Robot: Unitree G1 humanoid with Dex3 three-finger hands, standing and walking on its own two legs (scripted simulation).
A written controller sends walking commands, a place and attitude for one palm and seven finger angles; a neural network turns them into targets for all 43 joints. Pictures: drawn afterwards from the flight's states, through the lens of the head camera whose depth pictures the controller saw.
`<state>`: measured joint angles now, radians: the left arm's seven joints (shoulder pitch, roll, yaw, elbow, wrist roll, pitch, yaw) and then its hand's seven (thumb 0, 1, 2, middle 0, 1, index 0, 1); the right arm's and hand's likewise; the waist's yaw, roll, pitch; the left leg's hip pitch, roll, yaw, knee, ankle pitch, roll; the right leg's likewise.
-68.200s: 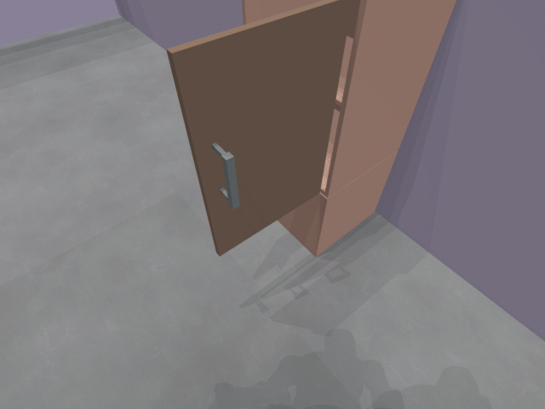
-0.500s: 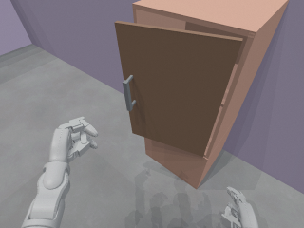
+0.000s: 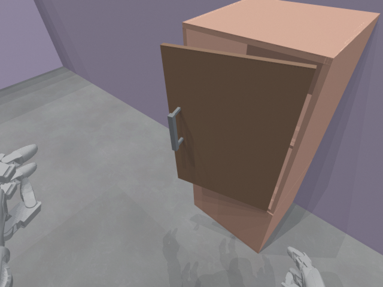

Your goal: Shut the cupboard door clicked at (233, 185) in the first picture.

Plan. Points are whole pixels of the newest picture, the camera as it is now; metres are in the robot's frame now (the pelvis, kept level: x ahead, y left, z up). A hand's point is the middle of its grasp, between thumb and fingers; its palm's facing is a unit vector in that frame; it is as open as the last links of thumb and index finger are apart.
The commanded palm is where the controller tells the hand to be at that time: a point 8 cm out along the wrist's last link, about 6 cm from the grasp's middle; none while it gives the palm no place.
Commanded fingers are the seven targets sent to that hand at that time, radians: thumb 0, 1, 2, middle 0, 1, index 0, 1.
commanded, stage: draw the hand back to the body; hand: left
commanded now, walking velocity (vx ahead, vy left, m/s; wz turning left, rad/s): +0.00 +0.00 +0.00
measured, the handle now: (176, 129) +0.61 +0.14 -0.03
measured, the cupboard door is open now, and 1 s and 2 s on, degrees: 16 16 16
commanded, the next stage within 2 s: step back with the hand held close in 0.34 s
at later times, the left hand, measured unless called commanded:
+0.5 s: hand (44, 207) +0.18 +0.26 +0.16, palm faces +0.47 -0.77 -0.42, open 7.4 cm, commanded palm +0.13 +0.29 +0.17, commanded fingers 0.00 0.90 0.90 -0.20 -0.30 -0.20 -0.30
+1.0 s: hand (10, 229) +0.14 +0.30 +0.16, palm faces +0.45 -0.74 -0.49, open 7.4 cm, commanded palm +0.09 +0.32 +0.17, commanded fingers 0.00 0.90 0.90 -0.20 -0.30 -0.20 -0.30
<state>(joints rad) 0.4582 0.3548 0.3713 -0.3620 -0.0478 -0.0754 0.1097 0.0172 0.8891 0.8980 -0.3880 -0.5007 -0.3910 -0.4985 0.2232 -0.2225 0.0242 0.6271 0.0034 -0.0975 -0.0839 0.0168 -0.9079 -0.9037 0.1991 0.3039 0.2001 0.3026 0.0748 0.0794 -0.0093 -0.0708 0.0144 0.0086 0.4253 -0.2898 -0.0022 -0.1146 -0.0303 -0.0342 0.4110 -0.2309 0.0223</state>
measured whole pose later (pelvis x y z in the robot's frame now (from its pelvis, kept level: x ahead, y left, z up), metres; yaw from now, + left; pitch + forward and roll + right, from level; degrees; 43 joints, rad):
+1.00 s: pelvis -0.06 +0.02 -0.02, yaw -1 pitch +0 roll +0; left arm 0.52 0.42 0.46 -0.44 -0.03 -0.19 0.15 0.01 0.89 0.90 -0.21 -0.30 -0.21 -0.30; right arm 0.21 -0.22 0.01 0.54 0.02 -0.03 -0.09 0.02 -0.91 -0.90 0.20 0.30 0.20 0.30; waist 0.01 0.01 -0.01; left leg -0.32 -0.01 0.05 0.61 -0.29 0.04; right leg -0.36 -0.05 0.01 0.57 -0.19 0.05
